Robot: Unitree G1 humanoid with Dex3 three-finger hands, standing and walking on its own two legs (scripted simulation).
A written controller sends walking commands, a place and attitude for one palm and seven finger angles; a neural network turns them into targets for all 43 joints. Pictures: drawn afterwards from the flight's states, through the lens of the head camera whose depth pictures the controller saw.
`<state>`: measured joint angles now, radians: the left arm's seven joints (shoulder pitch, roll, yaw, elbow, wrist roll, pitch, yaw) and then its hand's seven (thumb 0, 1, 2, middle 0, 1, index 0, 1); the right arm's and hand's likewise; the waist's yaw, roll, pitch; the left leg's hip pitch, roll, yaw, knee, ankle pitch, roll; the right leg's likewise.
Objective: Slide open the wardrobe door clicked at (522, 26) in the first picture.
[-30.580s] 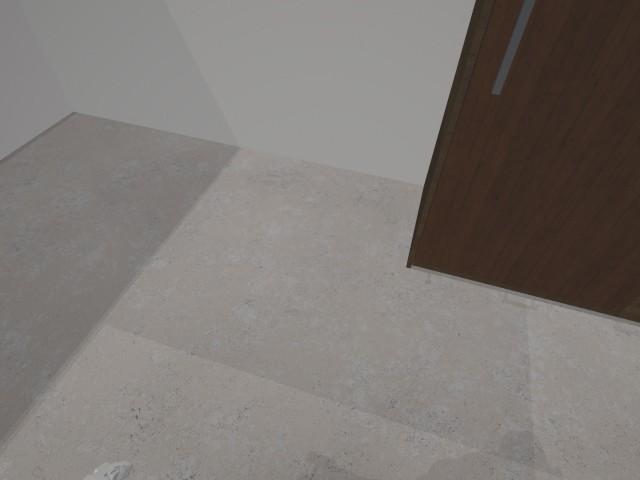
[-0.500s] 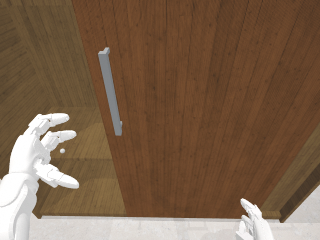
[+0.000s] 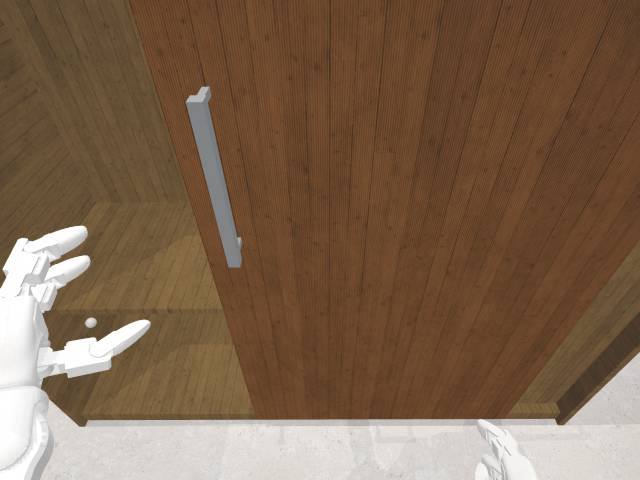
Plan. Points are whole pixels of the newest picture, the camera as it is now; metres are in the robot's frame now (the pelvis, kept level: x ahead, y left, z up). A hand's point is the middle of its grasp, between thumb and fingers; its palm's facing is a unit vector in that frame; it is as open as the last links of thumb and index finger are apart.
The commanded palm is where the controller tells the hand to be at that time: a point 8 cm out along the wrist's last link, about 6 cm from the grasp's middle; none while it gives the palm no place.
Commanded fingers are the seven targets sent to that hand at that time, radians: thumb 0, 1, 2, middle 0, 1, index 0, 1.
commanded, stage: draw the hand back to the body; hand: left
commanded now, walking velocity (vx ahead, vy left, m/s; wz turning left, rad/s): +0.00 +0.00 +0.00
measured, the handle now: (221, 187) +0.45 +0.21 +0.16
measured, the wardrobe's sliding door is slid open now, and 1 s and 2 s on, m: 0.54 0.54 0.54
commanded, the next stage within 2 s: step back with the hand held close in 0.66 s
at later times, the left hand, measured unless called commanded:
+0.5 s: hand (80, 316) +0.21 +0.28 +0.16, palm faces +0.47 -0.81 -0.35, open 7.6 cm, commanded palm +0.16 +0.31 +0.17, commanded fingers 0.00 0.90 0.90 -0.20 -0.30 -0.20 -0.30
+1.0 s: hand (86, 321) +0.21 +0.27 +0.15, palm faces +0.40 -0.80 -0.44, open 7.4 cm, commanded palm +0.14 +0.31 +0.17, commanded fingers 0.00 0.90 0.90 -0.20 -0.30 -0.20 -0.30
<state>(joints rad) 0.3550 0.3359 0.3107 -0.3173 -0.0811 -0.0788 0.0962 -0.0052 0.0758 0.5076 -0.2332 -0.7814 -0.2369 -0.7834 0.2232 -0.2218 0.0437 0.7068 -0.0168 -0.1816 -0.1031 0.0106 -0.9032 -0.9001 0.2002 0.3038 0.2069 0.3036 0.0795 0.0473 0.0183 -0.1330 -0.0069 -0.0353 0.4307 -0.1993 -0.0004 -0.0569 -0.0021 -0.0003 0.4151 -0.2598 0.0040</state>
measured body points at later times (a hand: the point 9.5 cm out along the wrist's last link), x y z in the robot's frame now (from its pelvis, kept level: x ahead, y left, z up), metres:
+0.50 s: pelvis +0.02 +0.01 +0.00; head -0.01 +0.00 +0.45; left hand +0.18 +0.32 +0.18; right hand +0.22 -0.20 -0.07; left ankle +0.03 +0.12 -0.74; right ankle -0.01 -0.12 -0.74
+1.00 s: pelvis +0.00 +0.01 +0.00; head +0.01 +0.00 +0.45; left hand +0.18 +0.31 +0.18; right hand +0.19 -0.23 -0.08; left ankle +0.03 +0.12 -0.74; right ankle -0.01 -0.12 -0.74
